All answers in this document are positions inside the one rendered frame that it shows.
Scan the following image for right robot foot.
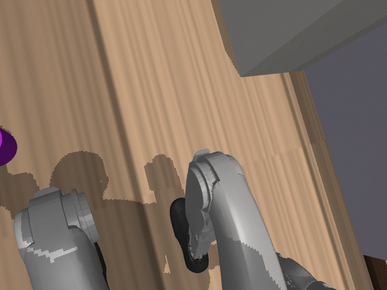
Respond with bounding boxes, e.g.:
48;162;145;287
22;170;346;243
170;198;209;273

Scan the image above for mug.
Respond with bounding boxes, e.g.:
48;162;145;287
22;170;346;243
0;128;17;166

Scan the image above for left robot foot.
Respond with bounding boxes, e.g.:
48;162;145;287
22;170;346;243
94;242;109;289

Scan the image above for right robot hand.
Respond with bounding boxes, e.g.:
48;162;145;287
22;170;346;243
276;252;317;290

